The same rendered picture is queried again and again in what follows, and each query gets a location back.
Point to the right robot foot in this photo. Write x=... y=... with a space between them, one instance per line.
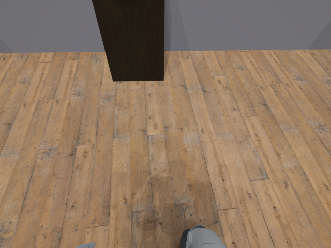
x=184 y=238

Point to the robot right thigh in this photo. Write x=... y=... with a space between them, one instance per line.
x=203 y=238

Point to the cabinet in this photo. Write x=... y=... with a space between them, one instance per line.
x=132 y=33

